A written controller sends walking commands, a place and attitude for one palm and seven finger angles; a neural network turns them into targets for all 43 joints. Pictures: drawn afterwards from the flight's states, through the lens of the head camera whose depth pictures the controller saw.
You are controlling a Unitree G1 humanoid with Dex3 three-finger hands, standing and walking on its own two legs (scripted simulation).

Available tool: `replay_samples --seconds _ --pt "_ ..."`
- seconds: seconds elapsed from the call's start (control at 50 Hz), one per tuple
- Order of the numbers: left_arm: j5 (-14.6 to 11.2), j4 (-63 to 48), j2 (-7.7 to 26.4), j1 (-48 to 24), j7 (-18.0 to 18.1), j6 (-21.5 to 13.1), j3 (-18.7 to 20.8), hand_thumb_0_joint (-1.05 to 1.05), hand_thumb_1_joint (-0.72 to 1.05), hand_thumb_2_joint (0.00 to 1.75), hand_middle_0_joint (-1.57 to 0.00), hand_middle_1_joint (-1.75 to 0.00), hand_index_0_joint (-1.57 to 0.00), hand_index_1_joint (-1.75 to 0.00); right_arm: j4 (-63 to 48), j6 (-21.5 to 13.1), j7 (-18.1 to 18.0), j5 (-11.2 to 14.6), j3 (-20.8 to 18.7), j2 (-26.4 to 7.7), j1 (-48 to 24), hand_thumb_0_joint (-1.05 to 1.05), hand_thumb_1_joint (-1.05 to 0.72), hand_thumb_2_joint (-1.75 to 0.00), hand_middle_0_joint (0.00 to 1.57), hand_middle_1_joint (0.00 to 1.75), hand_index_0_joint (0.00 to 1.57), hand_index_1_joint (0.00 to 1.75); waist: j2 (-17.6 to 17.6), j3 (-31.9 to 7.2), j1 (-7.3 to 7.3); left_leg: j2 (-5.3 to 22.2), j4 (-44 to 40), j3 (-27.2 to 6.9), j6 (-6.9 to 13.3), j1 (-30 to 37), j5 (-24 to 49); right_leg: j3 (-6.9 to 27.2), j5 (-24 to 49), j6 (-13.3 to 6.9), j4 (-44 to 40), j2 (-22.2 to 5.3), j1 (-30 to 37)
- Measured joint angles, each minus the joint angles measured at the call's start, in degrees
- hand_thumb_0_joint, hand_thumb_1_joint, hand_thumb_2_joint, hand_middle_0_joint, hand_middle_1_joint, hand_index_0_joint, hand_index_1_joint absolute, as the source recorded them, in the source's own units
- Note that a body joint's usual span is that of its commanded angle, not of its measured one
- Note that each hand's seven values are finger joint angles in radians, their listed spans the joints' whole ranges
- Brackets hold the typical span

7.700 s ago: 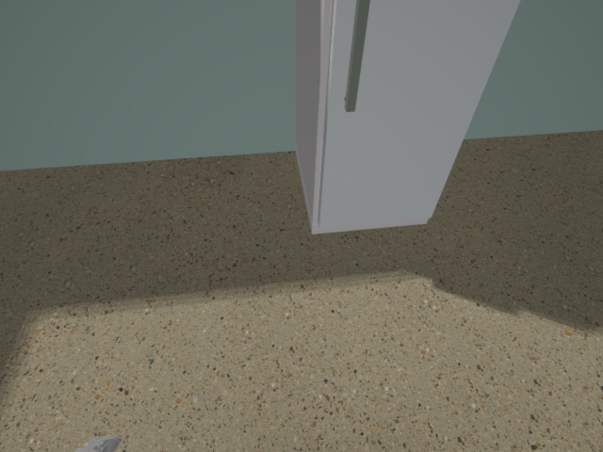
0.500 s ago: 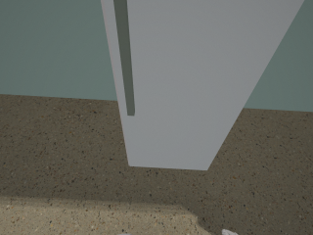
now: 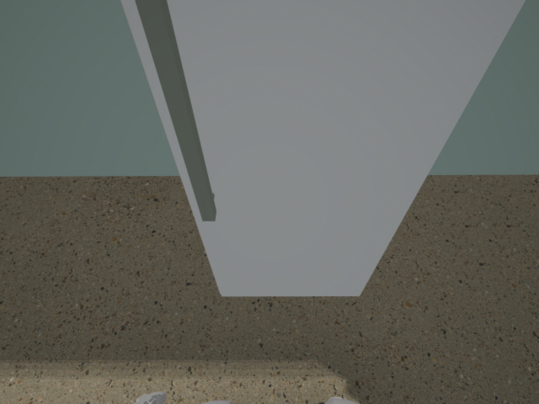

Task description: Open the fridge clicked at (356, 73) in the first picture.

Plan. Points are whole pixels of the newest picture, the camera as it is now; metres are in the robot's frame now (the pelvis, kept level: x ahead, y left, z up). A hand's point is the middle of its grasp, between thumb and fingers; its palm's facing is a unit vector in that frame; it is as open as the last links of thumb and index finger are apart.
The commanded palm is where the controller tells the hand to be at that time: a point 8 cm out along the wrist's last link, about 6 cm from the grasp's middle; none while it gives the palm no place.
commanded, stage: come to a stop and stand still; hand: left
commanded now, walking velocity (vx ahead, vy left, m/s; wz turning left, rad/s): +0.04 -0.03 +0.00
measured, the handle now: (188, 121) +0.49 +0.15 +0.14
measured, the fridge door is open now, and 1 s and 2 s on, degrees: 0 0 0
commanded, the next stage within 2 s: look again from close up in 1.24 s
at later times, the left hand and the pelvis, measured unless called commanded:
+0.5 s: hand out of the picture -0.04 +0.24 -0.15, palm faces +0.02 -0.96 -0.28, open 7.4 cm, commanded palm none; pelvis -0.03 +0.05 +0.00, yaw -1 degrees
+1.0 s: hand out of the picture +0.04 +0.19 -0.15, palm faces -0.01 -0.97 -0.25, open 7.4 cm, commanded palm none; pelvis -0.01 +0.01 +0.01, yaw +0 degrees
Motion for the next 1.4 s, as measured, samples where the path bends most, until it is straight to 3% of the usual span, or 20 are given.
replay_samples --seconds 0.06,0.1,0.14,0.22,0.3,0.44,0.6,0.82,1.08,1.4 --pt "-0.11 -0.26 0.42 0.15 0.04 0.73 0.61 0.0 0.91 0.89 -0.21 -0.3 -0.2 -0.3 -1.05 -0.63 0.1 -0.11 0.04 0.02 0.03 0.01 -0.91 -0.9 0.2 0.3 0.2 0.3 -1.14 -0.27 0.23 0.6 -9.09 0.28 -0.09 2.27 6.43 0.36 0.46 1.06 0.85 -0.59 -1.31" --pt "-0.7 0.08 1.26 0.74 0.37 1.11 0.67 0.0 0.91 0.89 -0.21 -0.3 -0.2 -0.3 -1.63 -1.25 0.23 -0.25 0.2 0.33 0.24 0.01 -0.91 -0.9 0.2 0.3 0.2 0.3 -2.79 -0.35 0.44 0.04 -12.16 1.57 1.91 3.51 11.22 1.47 -0.13 1.52 2.96 -1.37 -2.28" --pt "-0.87 0.28 2.14 2.42 0.89 1.21 0.06 0.0 0.91 0.89 -0.21 -0.3 -0.2 -0.3 -3.41 -1.39 0.45 -0.44 0.6 0.23 0.98 0.01 -0.91 -0.9 0.2 0.3 0.2 0.3 -3.35 -1.05 0.69 -0.32 -10.77 2.82 3.34 3.84 10.13 2.73 -1.2 0.63 4.08 -1.52 -2.29" --pt "-0.47 0.37 3.19 6.28 0.05 2.21 -0.43 0.0 0.91 0.89 -0.21 -0.3 -0.2 -0.3 -7.13 -1.74 0.03 -0.85 1.24 0.04 1.98 0.01 -0.91 -0.9 0.2 0.3 0.2 0.3 -2.02 -3.54 0.98 -0.61 -11.39 4.36 4.52 4.69 9.64 3.83 -7.85 -0.7 8.34 0.25 -1.77" --pt "-0.29 0.79 3.3 9.09 -0.48 1.43 -0.69 0.0 0.91 0.89 -0.2 -0.3 -0.2 -0.3 -8.58 -2.04 -0.09 -0.8 1.42 -0.87 1.02 0.01 -0.92 -0.9 0.2 0.3 0.2 0.3 -0.36 -4.72 1.57 -1.48 -12.84 5.17 5.14 4.78 10.92 4.82 -2.91 0.02 4.27 1.3 0.6" --pt "0.0 1.24 2.73 12.9 -0.82 0.65 -1.26 0.0 0.91 0.89 -0.2 -0.3 -0.2 -0.3 -8.74 -2.37 0.74 -0.96 1.86 -2.37 0.81 0.01 -0.92 -0.9 0.2 0.3 0.2 0.3 1.78 -6.21 1.87 -2.69 -17.86 4.31 5.56 5.48 14.43 6.12 -1.17 -0.01 0.28 1.71 1.39" --pt "-0.16 3.03 1.41 14.52 -0.93 -0.28 -1.92 0.01 0.9 0.89 -0.2 -0.3 -0.2 -0.3 -5.79 -2.51 0.81 -0.83 2.25 -3.28 1.82 0.01 -0.91 -0.9 0.2 0.3 0.2 0.3 2.33 -6.4 2.07 -3.08 -20.95 3.3 5.02 6.06 16.18 6.77 -0.26 0.5 -1.77 2.28 1.82" --pt "-0.8 4.86 0.55 10.49 -0.97 -1.7 -2.55 0.01 0.9 0.89 -0.2 -0.3 -0.2 -0.3 -0.8 -3.72 0.39 -0.57 2.88 -3.21 3.47 0.01 -0.91 -0.9 0.2 0.3 0.2 0.3 1.18 -5.17 0.78 -1.78 -23.62 2.21 3.3 7.67 16.86 5.62 0.02 -0.56 -3.94 3.56 3.36" --pt "-1.16 4.44 3.0 4.67 -0.67 -2.46 -2.29 0.01 0.91 0.89 -0.2 -0.3 -0.2 -0.3 1.88 -4.06 0.22 -0.7 3.36 -2.86 2.49 0.01 -0.91 -0.9 0.2 0.3 0.2 0.3 0.27 -4.48 -0.12 -0.08 -25.22 1.06 1.46 10.13 16.85 4.31 -0.25 -2.23 -5.69 5.19 6.08" --pt "-1.16 4.77 4.03 5.23 -0.99 -2.09 -2.17 0.0 0.9 0.89 -0.21 -0.3 -0.2 -0.3 1.66 -3.92 0.38 -0.83 3.51 -4.18 0.24 0.01 -0.91 -0.9 0.2 0.3 0.2 0.3 0.57 -4.36 0.51 1.09 -26.63 0.23 0.3 11.37 17.4 3.38 0.26 -3.34 -7.63 6.34 7.74"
